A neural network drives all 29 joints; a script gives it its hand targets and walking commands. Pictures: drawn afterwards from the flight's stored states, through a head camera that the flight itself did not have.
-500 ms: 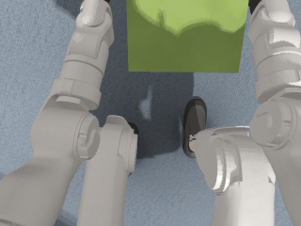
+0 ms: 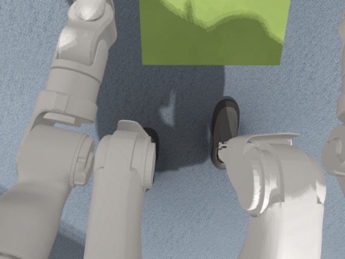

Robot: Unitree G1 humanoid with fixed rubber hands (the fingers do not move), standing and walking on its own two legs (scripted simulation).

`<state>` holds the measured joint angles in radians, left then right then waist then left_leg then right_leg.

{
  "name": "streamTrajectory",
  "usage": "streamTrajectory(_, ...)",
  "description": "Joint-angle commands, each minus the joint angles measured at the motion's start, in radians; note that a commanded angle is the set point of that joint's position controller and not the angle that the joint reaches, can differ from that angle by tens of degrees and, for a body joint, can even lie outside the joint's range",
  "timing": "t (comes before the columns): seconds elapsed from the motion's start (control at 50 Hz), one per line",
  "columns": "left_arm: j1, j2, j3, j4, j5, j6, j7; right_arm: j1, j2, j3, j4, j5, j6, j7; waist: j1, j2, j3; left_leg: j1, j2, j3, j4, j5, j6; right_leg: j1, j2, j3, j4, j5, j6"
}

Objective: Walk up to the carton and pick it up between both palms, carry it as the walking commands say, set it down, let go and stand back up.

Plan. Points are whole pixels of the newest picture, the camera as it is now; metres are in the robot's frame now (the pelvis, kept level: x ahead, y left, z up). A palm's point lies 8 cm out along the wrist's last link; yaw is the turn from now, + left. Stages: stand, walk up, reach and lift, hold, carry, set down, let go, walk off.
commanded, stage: set down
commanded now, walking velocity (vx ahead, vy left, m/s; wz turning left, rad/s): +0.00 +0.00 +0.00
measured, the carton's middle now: (205, 2) +0.52 -0.05 -0.27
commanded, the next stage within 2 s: let go in 1.18 s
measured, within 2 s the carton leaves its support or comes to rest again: neither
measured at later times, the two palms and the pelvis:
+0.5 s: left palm out of the picture +0.55 +0.11 -0.03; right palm out of the picture +0.53 -0.26 -0.05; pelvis -0.01 -0.01 +0.08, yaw +0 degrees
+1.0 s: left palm out of the picture +0.55 +0.11 +0.11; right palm out of the picture +0.53 -0.27 +0.09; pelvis +0.00 -0.01 +0.20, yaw -1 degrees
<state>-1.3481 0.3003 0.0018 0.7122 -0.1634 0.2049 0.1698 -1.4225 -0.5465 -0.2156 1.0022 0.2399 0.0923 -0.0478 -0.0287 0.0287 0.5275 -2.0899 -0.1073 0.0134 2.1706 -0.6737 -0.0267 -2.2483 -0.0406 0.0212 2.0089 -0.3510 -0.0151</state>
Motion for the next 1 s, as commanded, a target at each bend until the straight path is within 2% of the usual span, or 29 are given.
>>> streamTrajectory(0.0, -0.321, 0.026, 0.023, -0.247, -0.083, 0.010, 0.037, -0.257, -0.086, 0.061, -0.372, 0.071, 0.016, 0.012, -0.112, -0.069, -2.026, 0.597, 0.018, 0.043, -0.301, 0.301, 0.006, 1.202, 0.026, -0.074, -0.052, 0.346, 0.013)
streamTrajectory(0.08, -0.301, 0.146, 0.123, -0.263, -0.034, 0.047, 0.051, -0.223, -0.131, -0.007, -0.403, -0.004, 0.072, -0.016, -0.098, -0.102, -2.102, 0.614, 0.006, 0.052, -0.343, 0.218, 0.012, 1.329, 0.044, -0.076, -0.089, 0.303, 0.017)
streamTrajectory(0.14, -0.354, 0.127, 0.106, -0.270, -0.064, 0.082, 0.047, -0.255, -0.141, -0.029, -0.409, -0.044, 0.106, -0.030, -0.144, -0.084, -2.005, 0.572, -0.007, 0.045, -0.402, 0.148, 0.011, 1.319, 0.071, -0.088, -0.157, 0.213, -0.002)
streamTrajectory(0.16, -0.355, 0.126, 0.108, -0.283, -0.060, 0.082, 0.047, -0.265, -0.106, -0.012, -0.429, -0.033, 0.111, -0.031, -0.103, -0.081, -1.983, 0.547, -0.008, 0.059, -0.394, 0.165, 0.011, 1.346, 0.072, -0.071, -0.165, 0.227, -0.004)
streamTrajectory(0.18, -0.372, 0.141, 0.116, -0.281, -0.059, 0.094, 0.044, -0.276, -0.100, -0.001, -0.404, -0.053, 0.127, -0.031, -0.101, -0.118, -1.966, 0.524, -0.001, 0.050, -0.427, 0.128, 0.011, 1.366, 0.071, -0.070, -0.193, 0.190, 0.001)
streamTrajectory(0.2, -0.324, 0.139, 0.118, -0.196, -0.035, 0.106, 0.047, -0.264, -0.133, -0.046, -0.375, -0.082, 0.135, -0.034, -0.102, -0.065, -1.977, 0.539, -0.007, 0.055, -0.443, 0.130, 0.009, 1.356, 0.082, -0.076, -0.208, 0.190, -0.004)
streamTrajectory(0.24, -0.362, 0.153, 0.137, -0.190, -0.052, 0.112, 0.031, -0.284, -0.090, 0.002, -0.370, -0.081, 0.150, -0.038, -0.070, -0.145, -1.902, 0.455, 0.000, 0.058, -0.456, 0.076, 0.012, 1.419, 0.077, -0.035, -0.258, 0.132, -0.003)
streamTrajectory(0.26, -0.379, 0.168, 0.130, -0.254, -0.048, 0.118, 0.034, -0.326, -0.108, -0.009, -0.477, -0.078, 0.154, -0.044, -0.079, -0.118, -1.997, 0.551, -0.002, 0.047, -0.477, 0.125, 0.017, 1.436, 0.084, -0.058, -0.260, 0.170, -0.003)
streamTrajectory(0.3, -0.378, 0.122, 0.102, -0.250, -0.056, 0.120, 0.033, -0.314, -0.101, -0.006, -0.426, -0.067, 0.158, -0.042, -0.082, -0.057, -1.989, 0.540, -0.014, 0.052, -0.497, 0.135, 0.018, 1.457, 0.096, -0.037, -0.281, 0.204, -0.015)
streamTrajectory(0.32, -0.392, 0.135, 0.110, -0.260, -0.058, 0.128, 0.035, -0.273, -0.104, -0.020, -0.373, -0.082, 0.164, -0.037, -0.115, -0.110, -2.001, 0.551, -0.009, 0.038, -0.510, 0.128, 0.011, 1.445, 0.098, -0.068, -0.291, 0.211, -0.004)
streamTrajectory(0.36, -0.314, 0.107, 0.121, -0.153, -0.056, 0.132, 0.024, -0.245, -0.099, -0.026, -0.365, -0.104, 0.162, -0.045, -0.115, -0.128, -1.963, 0.515, -0.012, 0.040, -0.526, 0.137, 0.014, 1.482, 0.095, -0.054, -0.318, 0.234, -0.006)
streamTrajectory(0.38, -0.325, 0.132, 0.133, -0.201, -0.060, 0.126, 0.029, -0.290, -0.092, -0.015, -0.452, -0.088, 0.163, -0.043, -0.083, -0.144, -2.021, 0.527, -0.015, 0.035, -0.538, 0.170, 0.022, 1.545, 0.095, -0.031, -0.326, 0.279, -0.009)
streamTrajectory(0.4, -0.348, 0.114, 0.096, -0.263, -0.074, 0.128, 0.027, -0.264, -0.096, -0.016, -0.427, -0.085, 0.167, -0.040, -0.111, -0.099, -2.040, 0.573, -0.010, 0.029, -0.567, 0.166, 0.022, 1.542, 0.100, -0.042, -0.339, 0.265, -0.020)
streamTrajectory(0.42, -0.331, 0.153, 0.155, -0.194, -0.038, 0.133, 0.031, -0.235, -0.103, -0.025, -0.335, -0.095, 0.178, -0.039, -0.071, -0.111, -2.025, 0.540, -0.015, 0.045, -0.552, 0.142, 0.009, 1.532, 0.098, -0.030, -0.343, 0.233, -0.009)
streamTrajectory(0.5, -0.322, 0.164, 0.151, -0.343, -0.049, 0.154, 0.037, -0.242, -0.136, -0.025, -0.548, -0.087, 0.201, -0.034, -0.102, -0.124, -2.195, 0.672, -0.031, 0.048, -0.614, 0.252, 0.019, 1.653, 0.109, -0.049, -0.385, 0.347, -0.002)
streamTrajectory(0.54, -0.319, 0.146, 0.141, -0.314, -0.049, 0.170, 0.026, -0.204, -0.109, -0.008, -0.485, -0.087, 0.219, -0.033, -0.094, -0.102, -2.156, 0.678, -0.022, 0.047, -0.644, 0.228, 0.010, 1.675, 0.105, -0.033, -0.431, 0.329, -0.008)
streamTrajectory(0.56, -0.346, 0.142, 0.130, -0.438, -0.059, 0.168, 0.031, -0.226, -0.172, -0.052, -0.593, -0.116, 0.217, -0.035, -0.135, -0.113, -2.250, 0.761, -0.031, 0.030, -0.653, 0.282, 0.007, 1.699, 0.123, -0.050, -0.423, 0.399, -0.010)
streamTrajectory(0.58, -0.295, 0.134, 0.117, -0.376, -0.068, 0.189, 0.029, -0.181, -0.181, -0.047, -0.538, -0.114, 0.236, -0.029, -0.151, -0.105, -2.263, 0.795, -0.028, 0.039, -0.669, 0.275, 0.006, 1.714, 0.119, -0.058, -0.443, 0.387, -0.011)
streamTrajectory(0.6, -0.317, 0.166, 0.165, -0.371, -0.040, 0.195, 0.019, -0.185, -0.140, -0.014, -0.503, -0.100, 0.250, -0.021, -0.094, -0.133, -2.138, 0.679, -0.028, 0.066, -0.665, 0.208, 0.007, 1.716, 0.111, -0.023, -0.484, 0.311, 0.000)
streamTrajectory(0.64, -0.307, 0.171, 0.163, -0.454, -0.041, 0.196, 0.012, -0.193, -0.130, -0.020, -0.609, -0.105, 0.248, -0.013, -0.080, -0.133, -2.197, 0.739, -0.030, 0.045, -0.709, 0.296, 0.008, 1.784, 0.112, -0.030, -0.489, 0.424, -0.006)
streamTrajectory(0.68, -0.267, 0.174, 0.177, -0.392, -0.033, 0.210, 0.017, -0.178, -0.157, -0.032, -0.604, -0.106, 0.268, -0.020, -0.091, -0.166, -2.238, 0.744, -0.032, 0.054, -0.726, 0.267, 0.011, 1.856, 0.111, 0.002, -0.533, 0.397, 0.004)
streamTrajectory(0.7, -0.255, 0.131, 0.127, -0.478, -0.063, 0.220, 0.015, -0.145, -0.159, -0.038, -0.632, -0.107, 0.273, -0.019, -0.130, -0.149, -2.345, 0.856, -0.028, 0.035, -0.775, 0.346, 0.004, 1.893, 0.119, -0.035, -0.536, 0.493, -0.005)
streamTrajectory(0.72, -0.273, 0.147, 0.131, -0.365, -0.040, 0.229, 0.008, -0.157, -0.172, -0.047, -0.530, -0.114, 0.282, -0.011, -0.139, -0.103, -2.163, 0.798, -0.024, 0.042, -0.786, 0.247, 0.005, 1.786, 0.116, -0.033, -0.565, 0.372, -0.007)
streamTrajectory(0.74, -0.214, 0.164, 0.185, -0.360, -0.017, 0.223, 0.002, -0.134, -0.124, -0.022, -0.562, -0.122, 0.288, -0.014, -0.070, -0.154, -2.150, 0.785, -0.026, 0.061, -0.806, 0.268, 0.005, 1.851, 0.104, -0.015, -0.601, 0.374, 0.004)
streamTrajectory(0.8, -0.227, 0.113, 0.141, -0.390, -0.041, 0.215, -0.009, -0.129, -0.126, -0.019, -0.543, -0.135, 0.277, -0.008, -0.103, -0.149, -2.154, 0.782, -0.024, 0.046, -0.849, 0.306, 0.001, 1.920, 0.108, 0.002, -0.634, 0.467, -0.005)
streamTrajectory(0.82, -0.238, 0.125, 0.145, -0.488, -0.042, 0.209, -0.017, -0.151, -0.097, -0.014, -0.654, -0.105, 0.280, -0.010, -0.078, -0.125, -2.250, 0.836, -0.034, 0.048, -0.875, 0.345, 0.003, 2.035, 0.103, 0.025, -0.671, 0.522, -0.004)
streamTrajectory(0.86, -0.186, 0.173, 0.195, -0.348, -0.012, 0.221, -0.013, -0.145, -0.132, -0.017, -0.604, -0.122, 0.288, -0.010, -0.062, -0.194, -2.176, 0.807, -0.029, 0.056, -0.901, 0.296, 0.007, 1.991, 0.101, -0.003, -0.686, 0.459, 0.014)
streamTrajectory(0.92, -0.232, 0.146, 0.166, -0.471, -0.040, 0.221, -0.017, -0.158, -0.135, -0.013, -0.657, -0.121, 0.289, -0.010, -0.080, -0.159, -2.274, 0.923, -0.027, 0.049, -0.968, 0.314, -0.003, 2.068, 0.102, 0.014, -0.751, 0.449, 0.006)
streamTrajectory(0.98, -0.178, 0.180, 0.202, -0.421, -0.008, 0.221, -0.027, -0.112, -0.100, -0.016, -0.592, -0.142, 0.297, -0.005, -0.049, -0.174, -2.216, 0.927, -0.024, 0.051, -1.034, 0.351, -0.001, 2.119, 0.102, 0.018, -0.799, 0.519, 0.009)
